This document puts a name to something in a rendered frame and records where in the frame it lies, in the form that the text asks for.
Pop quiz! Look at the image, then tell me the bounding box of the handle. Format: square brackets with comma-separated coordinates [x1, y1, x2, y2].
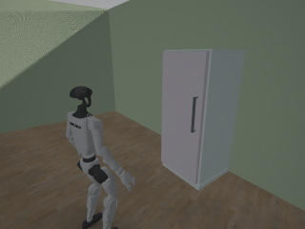
[191, 96, 198, 133]

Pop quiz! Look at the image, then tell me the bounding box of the fridge door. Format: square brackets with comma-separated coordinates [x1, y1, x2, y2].
[161, 52, 210, 185]

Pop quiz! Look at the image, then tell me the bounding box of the robot left upper arm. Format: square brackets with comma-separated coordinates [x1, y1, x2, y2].
[66, 111, 76, 140]

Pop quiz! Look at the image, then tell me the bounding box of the robot right upper arm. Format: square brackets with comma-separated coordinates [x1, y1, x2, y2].
[88, 117, 108, 157]

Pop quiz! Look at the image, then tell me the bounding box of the robot left shin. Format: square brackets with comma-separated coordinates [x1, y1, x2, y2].
[86, 185, 101, 222]

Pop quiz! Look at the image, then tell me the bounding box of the robot left forearm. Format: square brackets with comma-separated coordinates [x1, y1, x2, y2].
[69, 139, 76, 149]

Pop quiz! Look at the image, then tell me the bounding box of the robot right forearm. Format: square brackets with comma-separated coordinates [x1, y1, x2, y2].
[101, 147, 126, 177]

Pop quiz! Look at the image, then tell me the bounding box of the robot right hand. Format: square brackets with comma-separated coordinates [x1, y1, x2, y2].
[120, 172, 136, 192]

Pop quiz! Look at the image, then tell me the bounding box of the right robot thigh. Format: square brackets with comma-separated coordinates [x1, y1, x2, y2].
[91, 166, 118, 209]

